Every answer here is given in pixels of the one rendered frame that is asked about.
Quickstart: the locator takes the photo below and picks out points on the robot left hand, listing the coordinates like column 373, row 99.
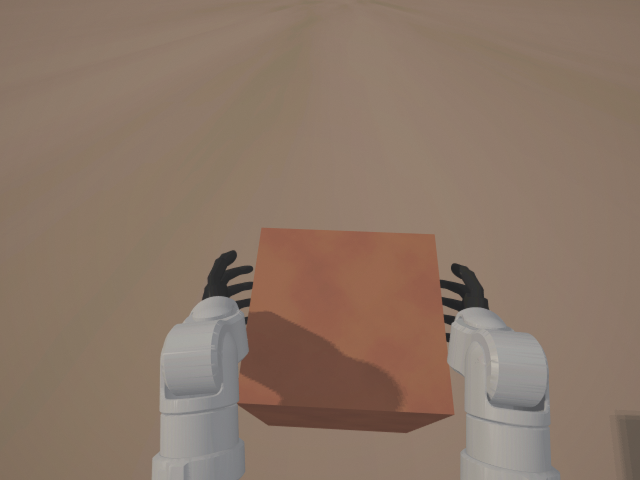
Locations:
column 219, row 277

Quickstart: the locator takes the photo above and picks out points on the right robot forearm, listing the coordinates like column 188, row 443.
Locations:
column 506, row 399

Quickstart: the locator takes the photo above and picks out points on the robot right hand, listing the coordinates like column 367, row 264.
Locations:
column 472, row 293

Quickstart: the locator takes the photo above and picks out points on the left robot forearm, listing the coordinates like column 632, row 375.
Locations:
column 199, row 391

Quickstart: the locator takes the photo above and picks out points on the carton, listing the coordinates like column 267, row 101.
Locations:
column 346, row 331

